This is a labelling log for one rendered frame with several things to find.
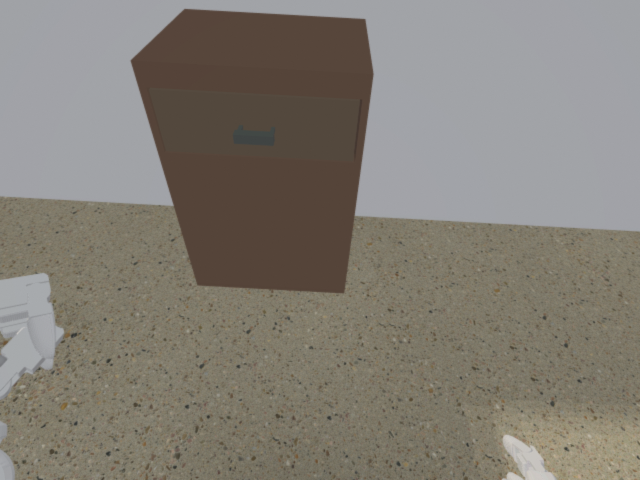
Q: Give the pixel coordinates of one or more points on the cabinet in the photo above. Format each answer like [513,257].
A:
[253,221]

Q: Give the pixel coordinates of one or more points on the drawer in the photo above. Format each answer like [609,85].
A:
[305,127]

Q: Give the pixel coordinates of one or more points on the robot left hand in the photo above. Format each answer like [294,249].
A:
[26,315]

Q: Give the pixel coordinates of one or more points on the handle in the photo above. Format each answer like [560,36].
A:
[241,136]

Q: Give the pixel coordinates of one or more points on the robot right hand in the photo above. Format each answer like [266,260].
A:
[529,461]

